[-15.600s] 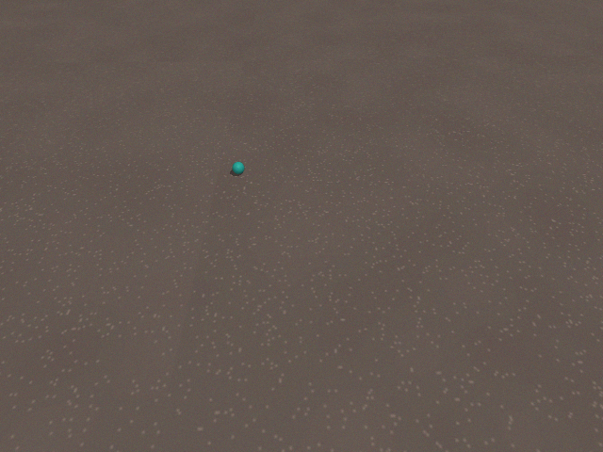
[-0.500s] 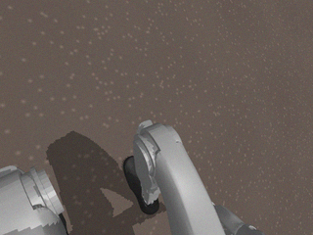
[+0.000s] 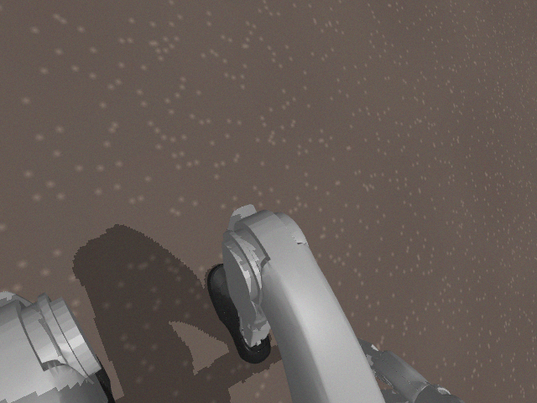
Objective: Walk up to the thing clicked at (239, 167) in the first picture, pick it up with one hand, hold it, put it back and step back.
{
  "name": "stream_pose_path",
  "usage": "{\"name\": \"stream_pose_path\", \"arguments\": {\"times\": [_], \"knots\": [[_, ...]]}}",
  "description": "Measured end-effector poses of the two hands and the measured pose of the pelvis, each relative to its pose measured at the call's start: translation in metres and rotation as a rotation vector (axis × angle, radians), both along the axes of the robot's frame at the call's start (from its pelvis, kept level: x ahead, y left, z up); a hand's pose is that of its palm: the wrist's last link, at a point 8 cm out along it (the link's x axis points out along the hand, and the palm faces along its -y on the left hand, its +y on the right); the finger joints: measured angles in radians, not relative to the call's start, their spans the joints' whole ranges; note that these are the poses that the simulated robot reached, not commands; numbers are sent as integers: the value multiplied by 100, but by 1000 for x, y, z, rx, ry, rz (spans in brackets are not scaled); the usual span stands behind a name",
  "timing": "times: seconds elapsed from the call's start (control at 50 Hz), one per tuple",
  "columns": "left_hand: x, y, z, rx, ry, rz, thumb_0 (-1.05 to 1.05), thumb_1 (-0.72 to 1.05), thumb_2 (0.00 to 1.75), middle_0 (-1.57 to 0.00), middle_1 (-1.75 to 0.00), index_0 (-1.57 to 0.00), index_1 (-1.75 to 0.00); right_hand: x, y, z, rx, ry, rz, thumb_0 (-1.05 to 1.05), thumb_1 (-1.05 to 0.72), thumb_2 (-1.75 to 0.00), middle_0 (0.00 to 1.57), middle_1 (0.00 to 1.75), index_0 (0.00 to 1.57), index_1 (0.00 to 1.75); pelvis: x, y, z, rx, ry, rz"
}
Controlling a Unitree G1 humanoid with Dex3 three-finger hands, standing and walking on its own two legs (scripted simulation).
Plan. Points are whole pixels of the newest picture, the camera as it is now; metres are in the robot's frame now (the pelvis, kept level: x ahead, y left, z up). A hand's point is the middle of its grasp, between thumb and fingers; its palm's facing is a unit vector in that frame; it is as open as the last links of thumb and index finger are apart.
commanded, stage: close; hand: left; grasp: from above
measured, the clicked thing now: out of the picture +0.47 +0.35 -0.28
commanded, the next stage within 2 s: settle in 0.02 s
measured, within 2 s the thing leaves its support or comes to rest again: leaves its support in 0.38 s
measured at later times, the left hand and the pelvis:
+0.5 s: hand out of the picture +0.46 +0.35 -0.22, palm faces -0.37 -0.15 -0.92, open 7.6 cm; pelvis +0.00 +0.00 +0.00, yaw +0 degrees
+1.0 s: hand out of the picture +0.45 +0.35 -0.13, palm faces -0.41 -0.12 -0.90, open 7.5 cm; pelvis +0.00 +0.00 +0.02, yaw +5 degrees
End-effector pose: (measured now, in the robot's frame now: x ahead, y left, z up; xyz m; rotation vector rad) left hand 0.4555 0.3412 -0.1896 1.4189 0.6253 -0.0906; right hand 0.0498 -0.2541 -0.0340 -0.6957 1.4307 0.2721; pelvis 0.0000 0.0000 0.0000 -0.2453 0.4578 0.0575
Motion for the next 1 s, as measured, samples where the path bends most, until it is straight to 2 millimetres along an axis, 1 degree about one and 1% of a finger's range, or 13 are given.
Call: {"name": "stream_pose_path", "arguments": {"times": [0.18,0.32,0.38,0.46,0.56,0.66,0.74,0.86,1.0], "knots": [[1,2,1,-7,0,-20,-5,27,26,-73,-52,-92,-49,-3,3,-1,-1,21,-11,0,-90,-89,20,30,20,30,1,0,1,-2,5,1],[3,2,2,-6,-3,-34,-5,24,28,-76,-50,-95,-47,3,6,-3,3,14,-12,0,-91,-89,20,30,20,30,2,1,2,-6,14,2],[4,4,6,-4,-17,-33,-5,24,28,-77,-49,-96,-46,6,7,-4,8,9,-13,0,-91,-89,20,30,20,30,3,1,2,-5,22,4],[8,8,18,8,-48,-25,-5,23,28,-78,-48,-97,-45,12,7,-5,16,-6,-14,0,-91,-89,20,30,20,30,4,0,3,-4,30,6],[9,14,38,27,-65,-21,-5,23,28,-79,-47,-98,-44,23,5,-10,29,-36,-30,0,-91,-89,20,30,20,30,5,0,5,-1,52,11],[6,20,63,48,-51,-13,-5,23,27,-80,-46,-99,-43,34,3,-15,52,-70,-59,1,-91,-89,20,30,20,30,6,0,8,9,73,20],[1,21,78,49,-22,-13,-6,22,27,-80,-46,-100,-43,41,1,-18,71,-97,-86,1,-91,-89,20,30,20,30,5,0,12,20,83,29],[-2,16,96,34,-4,-42,-6,22,28,-81,-45,-100,-43,43,-2,-21,72,-104,-119,1,-91,-90,20,30,20,30,3,-2,16,36,92,42],[0,14,114,32,-21,-63,-5,22,29,-80,-45,-99,-44,40,-7,-20,44,-101,-160,1,-91,-90,20,30,20,30,1,-5,20,46,97,54]]}}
